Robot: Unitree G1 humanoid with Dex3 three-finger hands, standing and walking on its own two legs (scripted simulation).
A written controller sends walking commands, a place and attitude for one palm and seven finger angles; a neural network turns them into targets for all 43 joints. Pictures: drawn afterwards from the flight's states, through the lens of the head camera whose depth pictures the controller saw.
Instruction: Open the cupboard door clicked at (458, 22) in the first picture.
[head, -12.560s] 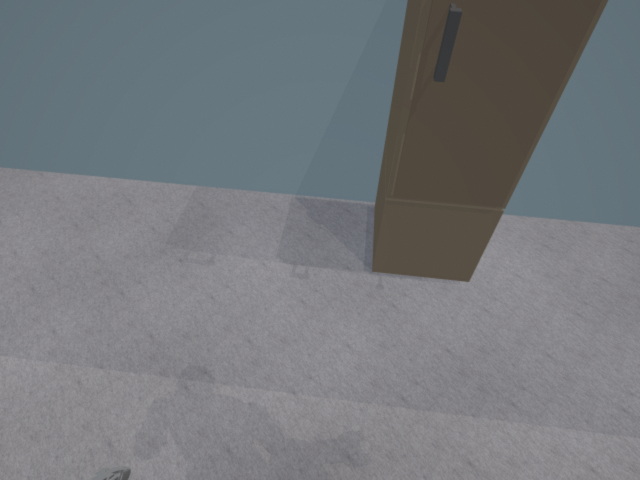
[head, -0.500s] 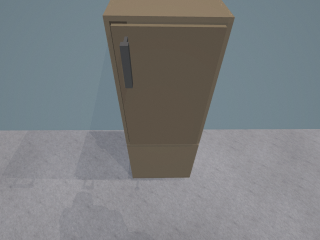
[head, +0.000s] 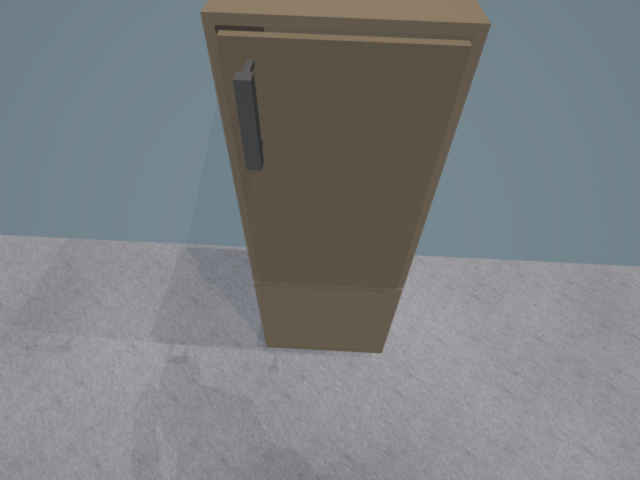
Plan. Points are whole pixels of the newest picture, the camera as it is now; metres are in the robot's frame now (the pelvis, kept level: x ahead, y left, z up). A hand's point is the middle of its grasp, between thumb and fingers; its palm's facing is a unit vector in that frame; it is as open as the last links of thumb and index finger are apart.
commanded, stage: shuffle to correct the standing spot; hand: left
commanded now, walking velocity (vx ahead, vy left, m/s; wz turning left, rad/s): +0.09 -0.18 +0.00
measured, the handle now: (252, 116) +0.58 +0.15 +0.15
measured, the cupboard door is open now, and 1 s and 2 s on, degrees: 0 0 0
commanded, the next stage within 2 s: come to a stop and stand still in 0.36 s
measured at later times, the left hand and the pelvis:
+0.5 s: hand out of the picture +0.10 +0.14 -0.16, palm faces +0.03 -0.99 -0.15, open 7.4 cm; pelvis +0.04 -0.05 +0.01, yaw -1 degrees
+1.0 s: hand out of the picture +0.06 +0.10 -0.17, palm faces +0.09 -0.97 -0.23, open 7.3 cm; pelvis +0.03 -0.09 +0.01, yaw +1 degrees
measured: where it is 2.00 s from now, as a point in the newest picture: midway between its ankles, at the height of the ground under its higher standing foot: outside the picture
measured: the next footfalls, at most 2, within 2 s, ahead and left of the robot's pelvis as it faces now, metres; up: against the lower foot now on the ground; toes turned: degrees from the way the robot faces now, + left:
left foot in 0.20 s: +0.10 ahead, +0.08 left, +0.00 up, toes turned +8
right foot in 0.62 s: +0.11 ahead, -0.23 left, +0.00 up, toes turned -5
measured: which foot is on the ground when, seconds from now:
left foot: up 0.00-0.18, down 0.20-0.62, up 0.64-1.00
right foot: down 0.00-0.20, up 0.22-0.60, down 0.62-1.00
